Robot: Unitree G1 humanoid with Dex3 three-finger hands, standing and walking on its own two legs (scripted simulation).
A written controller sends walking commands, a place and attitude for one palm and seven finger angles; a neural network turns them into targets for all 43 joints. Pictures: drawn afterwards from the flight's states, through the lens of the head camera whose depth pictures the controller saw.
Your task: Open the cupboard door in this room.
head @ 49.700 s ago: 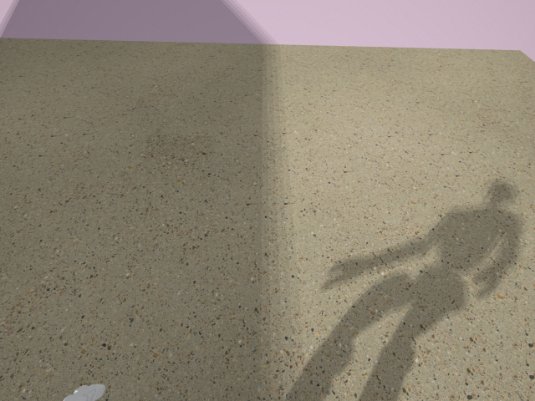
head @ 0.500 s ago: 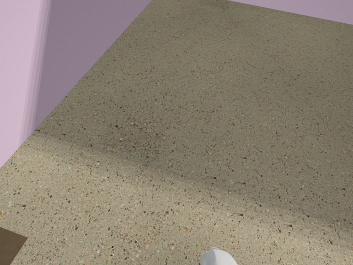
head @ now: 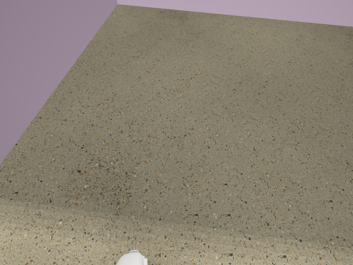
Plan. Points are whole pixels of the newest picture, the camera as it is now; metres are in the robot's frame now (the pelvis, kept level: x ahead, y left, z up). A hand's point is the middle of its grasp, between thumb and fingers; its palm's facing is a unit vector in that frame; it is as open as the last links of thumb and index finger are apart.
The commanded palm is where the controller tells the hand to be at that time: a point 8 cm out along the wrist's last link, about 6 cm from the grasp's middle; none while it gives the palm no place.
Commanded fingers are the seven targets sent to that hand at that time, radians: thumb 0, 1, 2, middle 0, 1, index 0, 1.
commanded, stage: walk to a spot facing it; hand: left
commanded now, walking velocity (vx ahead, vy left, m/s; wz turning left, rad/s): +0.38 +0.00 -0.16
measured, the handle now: out of the picture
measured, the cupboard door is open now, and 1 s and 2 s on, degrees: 44 44 44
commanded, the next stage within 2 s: turn to face it in 0.52 s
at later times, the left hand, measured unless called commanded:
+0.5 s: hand (135, 193) +0.34 +0.14 -0.17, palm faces -0.07 -0.98 -0.21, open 7.4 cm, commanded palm none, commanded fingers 0.00 0.90 0.90 -0.20 -0.30 -0.20 -0.30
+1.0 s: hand (142, 154) +0.48 +0.14 -0.18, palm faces +0.12 -0.97 -0.20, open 7.4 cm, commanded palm none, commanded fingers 0.00 0.90 0.90 -0.20 -0.30 -0.20 -0.30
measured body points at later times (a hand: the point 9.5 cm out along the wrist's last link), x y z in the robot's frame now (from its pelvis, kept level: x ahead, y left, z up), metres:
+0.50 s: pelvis +0.24 -0.04 -0.02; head +0.26 -0.05 +0.43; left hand +0.34 +0.19 -0.15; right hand +0.17 -0.27 -0.18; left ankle +0.15 +0.11 -0.69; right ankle +0.27 -0.14 -0.74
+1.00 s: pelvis +0.41 -0.05 -0.01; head +0.45 -0.05 +0.44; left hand +0.48 +0.19 -0.16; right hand +0.49 -0.29 -0.16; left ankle +0.46 +0.06 -0.74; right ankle +0.40 -0.19 -0.70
